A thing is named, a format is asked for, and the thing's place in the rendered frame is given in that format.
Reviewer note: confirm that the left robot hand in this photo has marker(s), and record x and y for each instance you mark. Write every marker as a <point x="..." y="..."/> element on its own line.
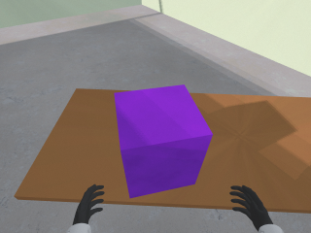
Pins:
<point x="84" y="211"/>

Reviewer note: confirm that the right robot hand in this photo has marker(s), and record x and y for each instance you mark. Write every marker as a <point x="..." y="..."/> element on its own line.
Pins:
<point x="255" y="210"/>

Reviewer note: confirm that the carton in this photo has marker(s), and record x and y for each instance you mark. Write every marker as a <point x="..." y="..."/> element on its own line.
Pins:
<point x="163" y="138"/>

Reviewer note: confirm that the robot left forearm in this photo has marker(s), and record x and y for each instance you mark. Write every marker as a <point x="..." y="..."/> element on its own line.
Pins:
<point x="79" y="228"/>

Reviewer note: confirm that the table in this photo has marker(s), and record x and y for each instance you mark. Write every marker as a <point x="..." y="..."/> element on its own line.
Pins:
<point x="260" y="141"/>

